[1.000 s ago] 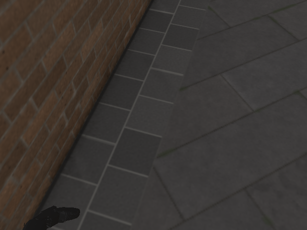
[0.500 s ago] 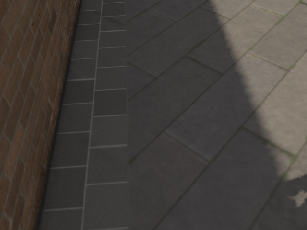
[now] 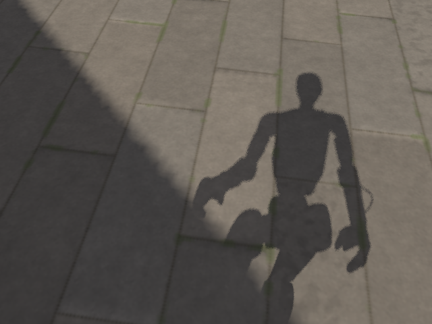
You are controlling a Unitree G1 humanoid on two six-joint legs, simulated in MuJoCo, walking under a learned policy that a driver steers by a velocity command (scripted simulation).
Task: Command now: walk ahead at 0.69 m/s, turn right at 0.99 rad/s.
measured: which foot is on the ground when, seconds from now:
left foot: up 0.00-0.26, down 0.28-0.66, up 0.68-1.00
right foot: down 0.00-0.28, up 0.30-0.64, down 0.66-1.00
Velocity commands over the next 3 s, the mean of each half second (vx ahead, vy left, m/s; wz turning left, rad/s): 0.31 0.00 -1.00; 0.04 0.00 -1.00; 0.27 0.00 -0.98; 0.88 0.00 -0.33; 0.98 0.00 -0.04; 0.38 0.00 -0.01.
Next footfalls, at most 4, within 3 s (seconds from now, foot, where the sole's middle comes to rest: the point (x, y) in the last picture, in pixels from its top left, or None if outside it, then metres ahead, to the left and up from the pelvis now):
0.28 left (179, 313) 0.50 0.09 -0.74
0.66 right None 0.34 -0.12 -0.74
1.06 left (214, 302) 0.53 -0.01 -0.74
1.58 right None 0.23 -0.19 -0.74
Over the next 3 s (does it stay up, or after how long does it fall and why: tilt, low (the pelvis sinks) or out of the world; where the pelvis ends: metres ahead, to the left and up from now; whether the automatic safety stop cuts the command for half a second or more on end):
stays up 0.16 -1.28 0.02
